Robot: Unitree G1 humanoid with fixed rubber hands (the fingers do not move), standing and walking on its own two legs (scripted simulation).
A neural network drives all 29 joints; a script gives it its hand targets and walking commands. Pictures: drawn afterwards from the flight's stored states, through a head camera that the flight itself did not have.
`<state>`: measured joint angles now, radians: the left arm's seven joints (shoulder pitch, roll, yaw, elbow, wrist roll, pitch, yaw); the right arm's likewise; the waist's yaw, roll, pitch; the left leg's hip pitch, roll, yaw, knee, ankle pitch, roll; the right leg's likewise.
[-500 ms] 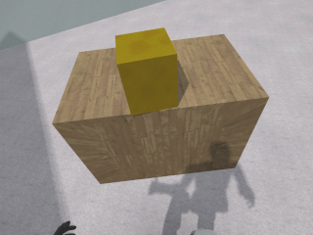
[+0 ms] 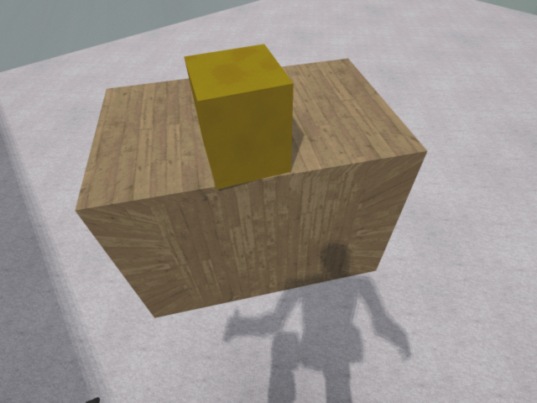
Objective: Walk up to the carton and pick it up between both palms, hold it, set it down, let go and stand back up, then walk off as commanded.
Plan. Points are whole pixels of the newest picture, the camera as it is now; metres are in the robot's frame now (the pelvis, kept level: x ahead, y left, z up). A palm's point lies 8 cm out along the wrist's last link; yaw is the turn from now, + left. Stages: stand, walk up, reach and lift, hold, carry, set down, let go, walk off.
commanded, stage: walk off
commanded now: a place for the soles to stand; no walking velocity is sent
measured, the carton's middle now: (240, 117) +0.76 +0.06 +0.02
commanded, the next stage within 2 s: none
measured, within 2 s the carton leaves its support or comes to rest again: neither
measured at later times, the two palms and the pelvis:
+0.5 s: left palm out of the picture +0.16 +0.31 -0.10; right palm out of the picture +0.08 -0.31 -0.10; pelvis +0.07 +0.00 -0.01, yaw +0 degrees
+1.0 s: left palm (116, 363) +0.23 +0.29 -0.12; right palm (486, 355) +0.20 -0.33 -0.10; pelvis +0.15 -0.01 -0.01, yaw +0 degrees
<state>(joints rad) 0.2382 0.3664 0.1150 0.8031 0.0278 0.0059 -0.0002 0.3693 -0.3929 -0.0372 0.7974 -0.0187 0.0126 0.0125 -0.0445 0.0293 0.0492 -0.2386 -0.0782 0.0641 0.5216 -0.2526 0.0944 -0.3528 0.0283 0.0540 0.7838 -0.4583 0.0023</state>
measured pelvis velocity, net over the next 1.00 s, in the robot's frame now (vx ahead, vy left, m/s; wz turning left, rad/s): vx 0.15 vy -0.01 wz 0.00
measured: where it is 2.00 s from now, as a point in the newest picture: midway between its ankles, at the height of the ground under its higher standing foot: outside the picture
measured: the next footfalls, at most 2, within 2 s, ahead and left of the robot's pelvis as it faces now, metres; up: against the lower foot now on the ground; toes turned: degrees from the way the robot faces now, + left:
right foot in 0.08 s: +0.10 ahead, -0.13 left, +0.00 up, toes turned +3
left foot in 0.36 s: +0.09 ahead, +0.15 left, +0.00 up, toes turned -3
